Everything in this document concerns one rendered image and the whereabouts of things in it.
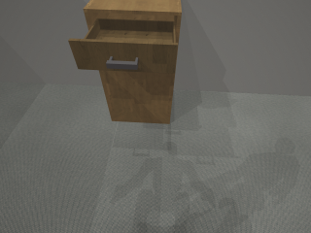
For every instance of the drawer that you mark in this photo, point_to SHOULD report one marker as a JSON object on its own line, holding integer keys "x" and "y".
{"x": 152, "y": 41}

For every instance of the handle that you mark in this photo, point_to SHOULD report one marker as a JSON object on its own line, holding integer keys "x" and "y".
{"x": 118, "y": 64}

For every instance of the cabinet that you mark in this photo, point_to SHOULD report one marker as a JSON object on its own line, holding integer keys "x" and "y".
{"x": 144, "y": 97}

